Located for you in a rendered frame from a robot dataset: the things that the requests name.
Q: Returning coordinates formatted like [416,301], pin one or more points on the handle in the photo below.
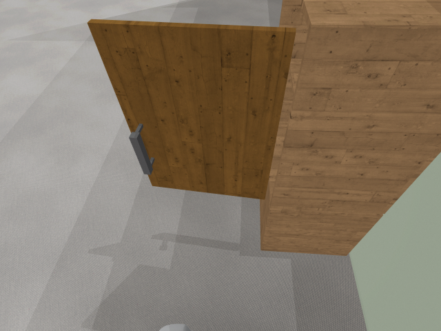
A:
[141,153]

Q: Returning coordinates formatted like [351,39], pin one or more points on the cupboard door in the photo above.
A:
[209,97]

